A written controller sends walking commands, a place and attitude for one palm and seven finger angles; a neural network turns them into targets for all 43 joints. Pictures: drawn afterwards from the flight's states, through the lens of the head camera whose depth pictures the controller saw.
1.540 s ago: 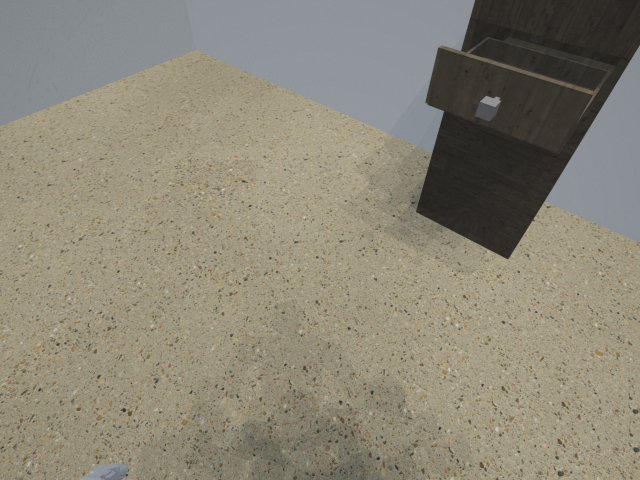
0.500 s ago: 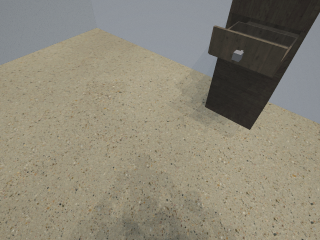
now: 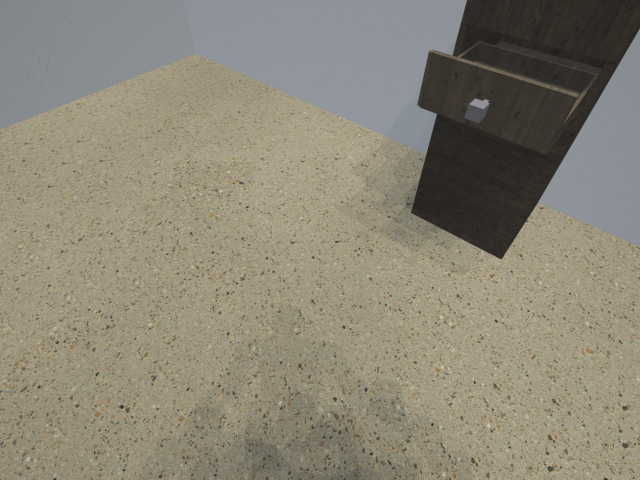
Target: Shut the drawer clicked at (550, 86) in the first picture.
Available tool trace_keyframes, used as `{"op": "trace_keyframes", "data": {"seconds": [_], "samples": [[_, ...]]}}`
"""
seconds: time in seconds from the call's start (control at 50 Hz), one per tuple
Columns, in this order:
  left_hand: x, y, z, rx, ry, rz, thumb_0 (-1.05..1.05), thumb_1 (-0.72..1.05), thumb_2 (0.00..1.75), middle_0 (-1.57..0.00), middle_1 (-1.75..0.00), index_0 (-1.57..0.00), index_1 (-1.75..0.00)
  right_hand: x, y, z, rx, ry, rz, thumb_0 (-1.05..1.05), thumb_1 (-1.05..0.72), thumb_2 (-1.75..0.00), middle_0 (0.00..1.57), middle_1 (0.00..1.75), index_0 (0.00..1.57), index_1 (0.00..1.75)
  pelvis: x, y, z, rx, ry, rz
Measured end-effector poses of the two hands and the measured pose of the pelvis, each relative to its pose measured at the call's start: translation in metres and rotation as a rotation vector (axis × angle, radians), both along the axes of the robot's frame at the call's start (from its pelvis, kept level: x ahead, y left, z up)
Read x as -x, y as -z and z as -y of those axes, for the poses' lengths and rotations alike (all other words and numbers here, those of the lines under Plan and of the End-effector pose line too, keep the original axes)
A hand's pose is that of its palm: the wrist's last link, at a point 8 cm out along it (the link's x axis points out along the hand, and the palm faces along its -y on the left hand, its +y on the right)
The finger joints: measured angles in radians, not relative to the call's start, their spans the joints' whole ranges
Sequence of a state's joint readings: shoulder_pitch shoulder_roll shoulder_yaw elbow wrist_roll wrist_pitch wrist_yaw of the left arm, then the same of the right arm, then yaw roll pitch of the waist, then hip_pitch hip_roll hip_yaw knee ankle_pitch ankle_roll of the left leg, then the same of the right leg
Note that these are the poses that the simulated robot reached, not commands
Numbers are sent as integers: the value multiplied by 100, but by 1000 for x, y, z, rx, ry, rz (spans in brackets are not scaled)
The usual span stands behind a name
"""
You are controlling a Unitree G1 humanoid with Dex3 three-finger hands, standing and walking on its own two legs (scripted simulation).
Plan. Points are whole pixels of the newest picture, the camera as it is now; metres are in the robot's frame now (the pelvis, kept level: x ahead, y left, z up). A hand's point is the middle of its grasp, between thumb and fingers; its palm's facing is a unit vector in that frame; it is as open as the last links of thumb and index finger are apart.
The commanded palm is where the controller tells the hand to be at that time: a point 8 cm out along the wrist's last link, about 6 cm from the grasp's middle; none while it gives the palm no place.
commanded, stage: walk to a spot facing it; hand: left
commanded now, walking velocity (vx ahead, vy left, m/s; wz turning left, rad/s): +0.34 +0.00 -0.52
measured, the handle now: (480, 107) +1.01 -0.37 -0.04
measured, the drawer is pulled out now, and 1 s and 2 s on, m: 0.25 0.25 0.25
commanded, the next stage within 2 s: turn to face it in 1.00 s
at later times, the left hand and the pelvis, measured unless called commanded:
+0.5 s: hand out of the picture +0.09 +0.15 -0.18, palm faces -0.07 -0.98 -0.20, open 7.3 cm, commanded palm none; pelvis +0.10 -0.04 -0.02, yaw -9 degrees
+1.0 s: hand (254, 328) +0.41 +0.15 -0.18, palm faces -0.29 -0.93 -0.21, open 7.3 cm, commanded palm none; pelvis +0.31 -0.03 -0.01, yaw -23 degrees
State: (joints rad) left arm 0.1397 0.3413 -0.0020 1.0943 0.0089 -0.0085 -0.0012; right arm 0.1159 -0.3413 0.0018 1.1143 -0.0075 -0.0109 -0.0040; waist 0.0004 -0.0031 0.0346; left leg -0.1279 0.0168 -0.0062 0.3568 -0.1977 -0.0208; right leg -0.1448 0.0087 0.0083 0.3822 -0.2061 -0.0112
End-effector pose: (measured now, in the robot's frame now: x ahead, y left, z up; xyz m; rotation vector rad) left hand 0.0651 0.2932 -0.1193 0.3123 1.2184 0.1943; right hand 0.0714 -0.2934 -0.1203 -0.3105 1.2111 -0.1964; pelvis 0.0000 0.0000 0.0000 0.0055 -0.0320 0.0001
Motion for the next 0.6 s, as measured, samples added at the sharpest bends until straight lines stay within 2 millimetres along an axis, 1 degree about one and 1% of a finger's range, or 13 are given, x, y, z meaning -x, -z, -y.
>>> {"op": "trace_keyframes", "data": {"seconds": [0.06, 0.14, 0.2, 0.28, 0.34, 0.38, 0.42, 0.46, 0.5, 0.54, 0.6], "samples": [[0, 1, 1, -1, -4, 0, 1, 91, 90, -20, -30, -21, -30, 0, 1, -1, 0, 1, 1, 1, -90, -90, 20, 30, 20, 30, -1, 0, 0, 0, 4, -1], [5, 9, 11, 26, -5, -31, 1, 91, 90, -20, -30, -20, -30, 5, 8, -10, -25, 23, -5, 1, -91, -90, 20, 30, 20, 30, -8, 4, 0, 1, 33, -4], [11, 18, 23, 64, -3, -73, 1, 91, 90, -20, -30, -20, -30, 15, 16, -20, -54, 55, -22, 1, -91, -90, 20, 30, 20, 30, -18, 8, 0, 2, 56, -14], [15, 32, 40, 104, 3, -136, 1, 91, 90, -20, -30, -20, -30, 33, 30, -29, -88, 121, -59, 1, -90, -90, 20, 30, 20, 30, -35, 17, 4, -10, 93, -24], [5, 36, 57, 118, 21, -180, 1, 91, 90, -20, -30, -20, -30, 49, 41, -32, -119, 188, -100, 1, -90, -90, 20, 30, 20, 30, -51, 21, 13, -20, 132, -23], [-9, 39, 70, 123, 32, -174, 1, 91, 90, -20, -30, -20, -30, 60, 50, -31, -137, 218, -148, 1, -90, -90, 20, 30, 20, 30, -62, 26, 21, -7, 135, -18], [-21, 39, 81, 126, 20, -135, 1, 91, 90, -20, -30, -20, -30, 63, 52, -30, -153, 227, -211, 1, -91, -90, 20, 30, 20, 30, -73, 27, 28, 0, 127, -19], [-27, 35, 90, 128, 7, -124, 1, 91, 90, -20, -30, -20, -30, 51, 48, -28, -160, 229, -237, 1, -91, -90, 20, 30, 20, 30, -85, 22, 32, -1, 137, -22], [-29, 29, 98, 131, 6, -151, 0, 91, 90, -20, -30, -20, -30, 28, 42, -25, -164, 232, -210, 1, -91, -90, 20, 30, 20, 30, -97, 15, 35, -6, 154, -28], [-31, 24, 104, 136, 15, -197, 0, 91, 90, -20, -30, -20, -30, -4, 36, -22, -167, 240, -148, 1, -91, -90, 20, 30, 20, 30, -111, 10, 37, -11, 172, -35], [-36, 19, 109, 141, 27, -267, 0, 91, 90, -20, -30, -20, -30, -60, 29, -18, -174, 246, -37, 1, -91, -90, 20, 30, 20, 30, -133, 6, 37, -15, 198, -45]]}}
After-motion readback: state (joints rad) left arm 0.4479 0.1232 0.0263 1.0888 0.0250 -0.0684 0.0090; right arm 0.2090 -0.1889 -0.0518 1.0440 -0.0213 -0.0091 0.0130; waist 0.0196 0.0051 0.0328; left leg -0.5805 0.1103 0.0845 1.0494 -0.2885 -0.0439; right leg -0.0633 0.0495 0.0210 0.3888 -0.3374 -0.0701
